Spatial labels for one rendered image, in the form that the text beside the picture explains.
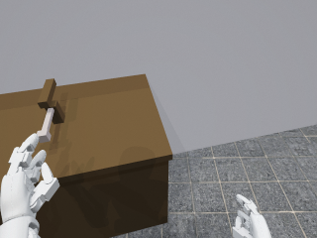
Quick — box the counter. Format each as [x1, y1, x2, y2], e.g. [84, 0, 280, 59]
[0, 73, 173, 238]

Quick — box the robot right hand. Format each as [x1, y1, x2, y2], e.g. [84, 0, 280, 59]
[232, 194, 271, 238]

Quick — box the left robot forearm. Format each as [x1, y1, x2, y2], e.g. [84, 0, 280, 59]
[0, 215, 41, 238]

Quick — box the robot left hand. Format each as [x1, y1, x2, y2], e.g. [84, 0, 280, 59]
[0, 133, 60, 224]

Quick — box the tap lever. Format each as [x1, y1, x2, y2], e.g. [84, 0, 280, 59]
[37, 108, 54, 143]

